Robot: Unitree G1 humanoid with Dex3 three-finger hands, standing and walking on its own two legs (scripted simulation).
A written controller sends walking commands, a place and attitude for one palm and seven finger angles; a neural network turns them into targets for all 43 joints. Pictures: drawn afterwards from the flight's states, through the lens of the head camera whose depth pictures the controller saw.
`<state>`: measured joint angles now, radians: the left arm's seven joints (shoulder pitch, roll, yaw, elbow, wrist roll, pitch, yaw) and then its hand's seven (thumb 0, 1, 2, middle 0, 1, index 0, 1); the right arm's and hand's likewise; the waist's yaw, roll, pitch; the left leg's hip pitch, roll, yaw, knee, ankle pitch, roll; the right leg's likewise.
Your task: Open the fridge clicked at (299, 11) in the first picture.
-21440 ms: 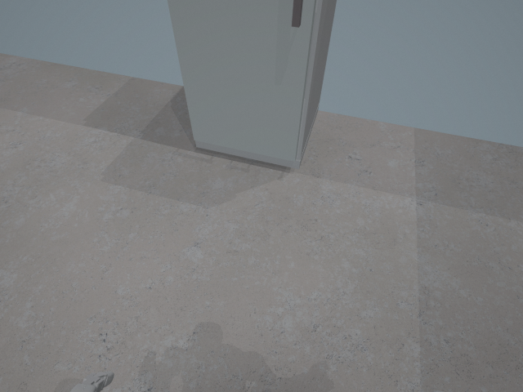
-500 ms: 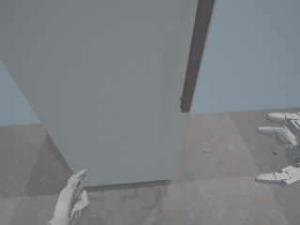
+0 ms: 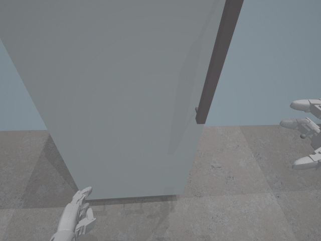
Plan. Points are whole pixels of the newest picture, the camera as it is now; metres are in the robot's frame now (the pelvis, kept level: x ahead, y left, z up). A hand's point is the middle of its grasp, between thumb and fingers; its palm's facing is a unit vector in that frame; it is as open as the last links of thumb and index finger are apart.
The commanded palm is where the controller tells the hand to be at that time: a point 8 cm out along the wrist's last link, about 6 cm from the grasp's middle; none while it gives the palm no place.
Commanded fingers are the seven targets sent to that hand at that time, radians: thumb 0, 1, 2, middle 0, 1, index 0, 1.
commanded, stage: raise the hand to about handle height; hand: right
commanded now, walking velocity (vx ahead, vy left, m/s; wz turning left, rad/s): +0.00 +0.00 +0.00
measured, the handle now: (213, 60) +0.52 -0.13 +0.23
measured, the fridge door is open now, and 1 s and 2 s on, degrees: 0 0 0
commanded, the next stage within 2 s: move the hooked fingers beside the handle in 0.36 s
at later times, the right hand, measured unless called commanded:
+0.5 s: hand (299, 136) +0.28 -0.27 +0.19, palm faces +0.05 +1.00 -0.06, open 14.0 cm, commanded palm +0.25 -0.31 +0.21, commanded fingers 0.00 0.50 -0.30 0.30 1.20 0.30 1.20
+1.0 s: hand (272, 115) +0.34 -0.24 +0.19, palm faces +0.02 +1.00 -0.04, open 14.0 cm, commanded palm +0.31 -0.29 +0.20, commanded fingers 0.00 0.50 -0.30 0.30 1.20 0.30 1.20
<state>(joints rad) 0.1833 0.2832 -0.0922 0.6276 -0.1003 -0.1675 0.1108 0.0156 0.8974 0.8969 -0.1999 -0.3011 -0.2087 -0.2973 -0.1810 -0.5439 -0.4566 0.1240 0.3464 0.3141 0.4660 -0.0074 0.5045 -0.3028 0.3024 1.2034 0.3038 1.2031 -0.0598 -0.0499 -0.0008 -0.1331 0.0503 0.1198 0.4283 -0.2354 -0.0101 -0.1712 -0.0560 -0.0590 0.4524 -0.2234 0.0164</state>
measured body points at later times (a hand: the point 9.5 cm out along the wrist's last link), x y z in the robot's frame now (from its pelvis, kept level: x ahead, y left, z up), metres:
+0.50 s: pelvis +0.00 +0.00 +0.00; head -0.02 +0.01 +0.45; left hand +0.20 +0.23 -0.06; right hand +0.27 -0.33 +0.20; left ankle +0.00 +0.12 -0.74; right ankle +0.01 -0.13 -0.74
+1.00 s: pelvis +0.01 +0.00 +0.00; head -0.02 +0.01 +0.45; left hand +0.18 +0.24 -0.07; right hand +0.33 -0.30 +0.20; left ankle +0.00 +0.12 -0.74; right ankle +0.01 -0.13 -0.74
